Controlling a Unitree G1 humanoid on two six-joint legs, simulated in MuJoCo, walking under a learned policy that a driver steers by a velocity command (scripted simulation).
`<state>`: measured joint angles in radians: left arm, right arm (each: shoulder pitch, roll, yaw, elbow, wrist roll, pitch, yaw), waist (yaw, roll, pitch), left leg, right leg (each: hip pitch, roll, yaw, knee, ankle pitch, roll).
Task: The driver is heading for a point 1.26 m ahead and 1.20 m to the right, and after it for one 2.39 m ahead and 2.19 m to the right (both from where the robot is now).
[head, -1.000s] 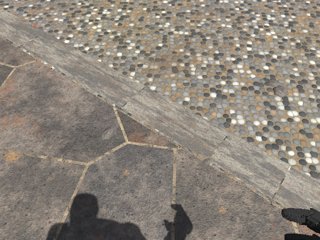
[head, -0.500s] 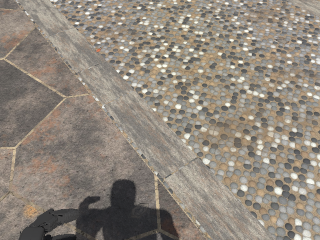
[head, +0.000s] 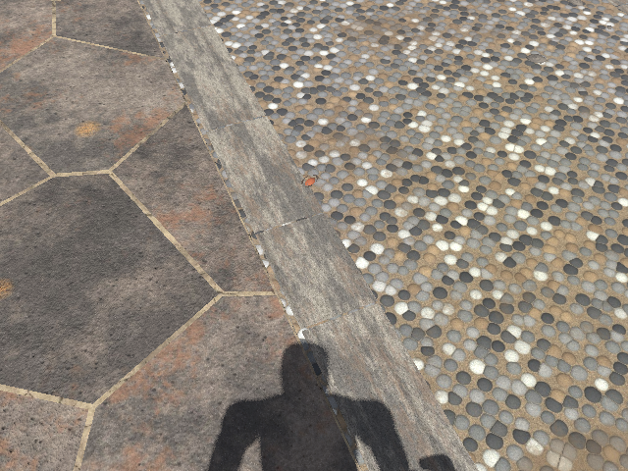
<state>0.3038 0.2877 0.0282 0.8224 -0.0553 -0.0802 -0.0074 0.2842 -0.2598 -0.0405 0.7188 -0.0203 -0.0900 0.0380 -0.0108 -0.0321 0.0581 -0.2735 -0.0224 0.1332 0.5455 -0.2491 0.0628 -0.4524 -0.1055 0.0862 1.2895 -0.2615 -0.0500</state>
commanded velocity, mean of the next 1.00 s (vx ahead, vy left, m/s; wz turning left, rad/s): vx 1.00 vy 0.00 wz -0.87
